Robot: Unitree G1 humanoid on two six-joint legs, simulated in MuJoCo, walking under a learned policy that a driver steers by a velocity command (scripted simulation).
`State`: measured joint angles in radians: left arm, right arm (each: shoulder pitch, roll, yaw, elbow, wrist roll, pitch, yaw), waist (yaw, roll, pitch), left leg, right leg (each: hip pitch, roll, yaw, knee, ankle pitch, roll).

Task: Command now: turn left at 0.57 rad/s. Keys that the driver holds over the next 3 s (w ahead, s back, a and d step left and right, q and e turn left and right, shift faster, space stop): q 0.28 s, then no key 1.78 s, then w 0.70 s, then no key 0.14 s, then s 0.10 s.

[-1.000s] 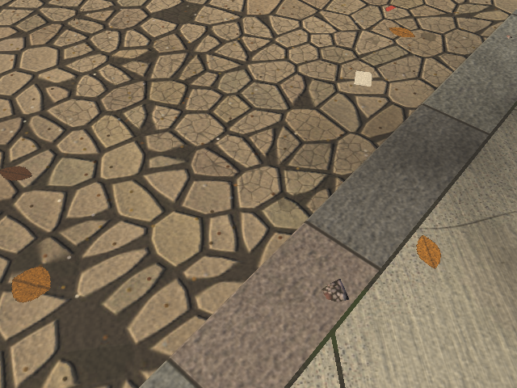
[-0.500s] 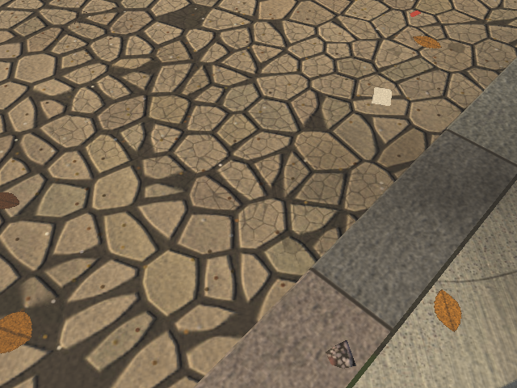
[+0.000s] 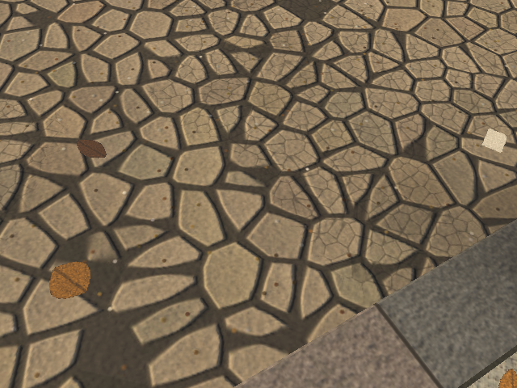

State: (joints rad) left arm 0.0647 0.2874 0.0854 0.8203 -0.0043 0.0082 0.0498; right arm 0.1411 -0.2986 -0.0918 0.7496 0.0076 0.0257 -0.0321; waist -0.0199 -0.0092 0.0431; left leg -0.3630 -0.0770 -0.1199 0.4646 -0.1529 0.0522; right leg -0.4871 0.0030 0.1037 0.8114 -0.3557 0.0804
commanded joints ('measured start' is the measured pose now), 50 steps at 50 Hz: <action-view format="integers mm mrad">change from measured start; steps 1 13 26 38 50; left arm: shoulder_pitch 11 16 139 107 132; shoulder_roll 82 107 125 70 85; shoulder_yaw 17 10 3 -13 -27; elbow -54 -95 -34 -17 59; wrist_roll -4 11 -16 0 14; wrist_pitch -23 -30 -13 3 -36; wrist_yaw -9 -6 -33 -17 -29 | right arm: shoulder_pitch -22 52 80 -44 -16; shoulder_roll -165 -128 -101 -66 -43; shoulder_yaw -39 -43 -10 22 24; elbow -76 -90 -115 -50 56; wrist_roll -2 12 0 -20 -16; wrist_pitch -1 31 24 -31 -15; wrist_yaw -5 1 24 19 9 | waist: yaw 1 -6 14 23 25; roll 179 -118 -92 150 -38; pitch -157 -67 -126 -106 -39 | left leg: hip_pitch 135 -288 314 201 184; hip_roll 229 23 99 269 105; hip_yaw -294 1 88 -73 48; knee -122 780 -137 -103 -25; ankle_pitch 68 -261 134 323 27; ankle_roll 166 -125 -29 162 -15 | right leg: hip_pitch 55 345 243 178 255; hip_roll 26 -252 -217 -69 -80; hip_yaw -17 78 -57 -92 -62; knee -84 -484 -325 -119 -404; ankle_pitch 4 479 373 -51 189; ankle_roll -3 -263 -168 8 -74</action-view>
